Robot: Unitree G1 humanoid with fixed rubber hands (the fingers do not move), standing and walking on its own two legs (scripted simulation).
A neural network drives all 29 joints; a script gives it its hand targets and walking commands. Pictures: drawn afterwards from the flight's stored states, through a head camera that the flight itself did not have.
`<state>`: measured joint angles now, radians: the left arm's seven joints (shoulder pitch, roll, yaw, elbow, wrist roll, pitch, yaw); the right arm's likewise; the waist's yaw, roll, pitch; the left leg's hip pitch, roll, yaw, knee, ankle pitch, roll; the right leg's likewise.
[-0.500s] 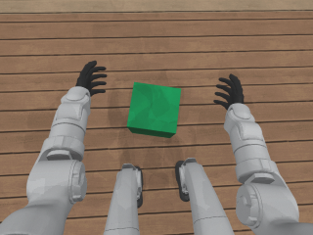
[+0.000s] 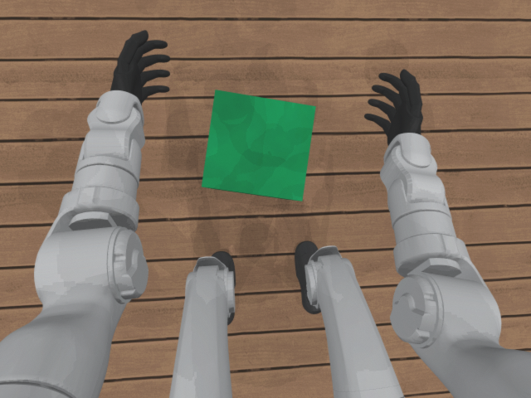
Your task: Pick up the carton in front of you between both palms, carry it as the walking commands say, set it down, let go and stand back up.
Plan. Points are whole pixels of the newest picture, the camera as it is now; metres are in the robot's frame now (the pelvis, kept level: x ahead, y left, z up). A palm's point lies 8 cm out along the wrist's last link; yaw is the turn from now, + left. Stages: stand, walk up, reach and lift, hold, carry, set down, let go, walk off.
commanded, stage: reach and lift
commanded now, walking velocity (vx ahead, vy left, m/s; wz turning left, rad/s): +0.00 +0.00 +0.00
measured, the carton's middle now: (256, 153) +0.46 +0.00 -0.47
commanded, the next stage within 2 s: none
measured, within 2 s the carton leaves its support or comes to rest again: leaves its support in 1.38 s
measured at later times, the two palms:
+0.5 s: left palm (172, 135) +0.49 +0.18 -0.37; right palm (348, 156) +0.43 -0.19 -0.36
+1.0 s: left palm (185, 134) +0.50 +0.16 -0.40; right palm (342, 152) +0.44 -0.19 -0.39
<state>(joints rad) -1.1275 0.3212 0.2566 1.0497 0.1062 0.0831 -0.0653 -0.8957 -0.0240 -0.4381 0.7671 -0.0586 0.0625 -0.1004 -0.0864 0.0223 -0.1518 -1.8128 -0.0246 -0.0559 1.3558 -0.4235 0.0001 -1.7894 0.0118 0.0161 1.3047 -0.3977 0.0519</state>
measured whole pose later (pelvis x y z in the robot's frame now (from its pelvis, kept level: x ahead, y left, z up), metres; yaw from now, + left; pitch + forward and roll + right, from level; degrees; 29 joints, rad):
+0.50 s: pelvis -0.06 -0.01 -0.20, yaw -1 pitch +41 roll -4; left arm -1.44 0.48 -0.02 1.20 -0.17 0.07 0.02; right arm -1.23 -0.17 -0.23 0.96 0.19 0.06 -0.19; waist -0.08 -0.02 0.23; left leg -2.28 -0.03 -0.06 2.08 -0.51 -0.01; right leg -2.26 0.05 0.02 2.02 -0.48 0.08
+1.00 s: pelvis -0.05 +0.00 -0.22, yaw -3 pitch +40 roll -5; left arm -1.45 0.46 -0.09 1.24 -0.20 0.02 0.04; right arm -1.29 -0.18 -0.18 1.11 0.26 -0.02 -0.19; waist -0.07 -0.05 0.26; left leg -2.31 0.00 -0.06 2.19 -0.57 0.00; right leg -2.29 0.06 0.01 2.11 -0.52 0.08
